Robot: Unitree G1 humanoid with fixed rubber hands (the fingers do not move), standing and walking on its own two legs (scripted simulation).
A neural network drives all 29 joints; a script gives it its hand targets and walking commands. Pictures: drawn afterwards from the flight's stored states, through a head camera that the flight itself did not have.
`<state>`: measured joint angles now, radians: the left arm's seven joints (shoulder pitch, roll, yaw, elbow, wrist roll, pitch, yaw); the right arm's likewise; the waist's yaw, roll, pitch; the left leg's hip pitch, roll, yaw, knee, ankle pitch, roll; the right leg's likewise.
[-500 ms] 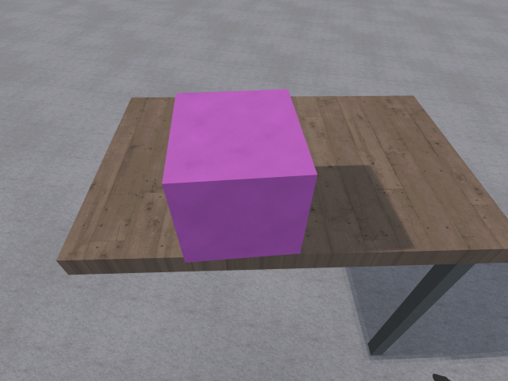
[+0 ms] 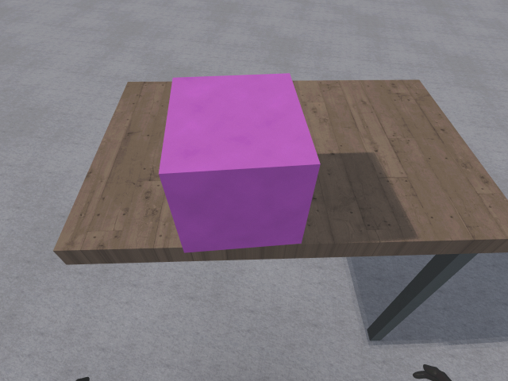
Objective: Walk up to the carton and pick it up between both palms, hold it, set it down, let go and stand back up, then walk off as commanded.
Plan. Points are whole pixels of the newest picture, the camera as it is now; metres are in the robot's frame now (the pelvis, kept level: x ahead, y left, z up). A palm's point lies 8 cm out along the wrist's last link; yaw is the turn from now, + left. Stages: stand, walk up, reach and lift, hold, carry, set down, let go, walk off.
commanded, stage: reach and lift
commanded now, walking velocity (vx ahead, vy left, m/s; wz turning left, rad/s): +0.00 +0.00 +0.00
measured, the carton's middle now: (237, 161) +0.46 +0.04 +0.10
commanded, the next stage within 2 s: none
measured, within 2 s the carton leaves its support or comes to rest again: neither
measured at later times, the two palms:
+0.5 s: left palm (99, 359) +0.18 +0.24 -0.04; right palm (472, 370) +0.16 -0.29 -0.02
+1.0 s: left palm (83, 357) +0.17 +0.23 +0.04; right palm (459, 358) +0.16 -0.24 +0.05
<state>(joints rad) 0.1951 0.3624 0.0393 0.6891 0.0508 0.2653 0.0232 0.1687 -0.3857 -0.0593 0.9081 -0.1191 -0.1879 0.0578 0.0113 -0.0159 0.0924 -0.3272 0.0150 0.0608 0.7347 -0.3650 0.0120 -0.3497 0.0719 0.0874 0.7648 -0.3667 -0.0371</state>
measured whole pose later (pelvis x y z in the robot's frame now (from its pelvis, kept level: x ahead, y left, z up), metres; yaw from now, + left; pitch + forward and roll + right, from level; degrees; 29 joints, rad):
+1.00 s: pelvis -0.03 +0.01 +0.03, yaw +0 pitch -6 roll +0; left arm 0.24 0.21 -0.03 -0.03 -0.07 0.43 0.14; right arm 0.27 -0.35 -0.06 0.15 0.16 0.15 0.13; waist 0.01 -0.03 0.00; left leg -0.17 0.00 0.06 0.44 -0.18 0.01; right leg -0.19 0.05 0.09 0.49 -0.18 -0.03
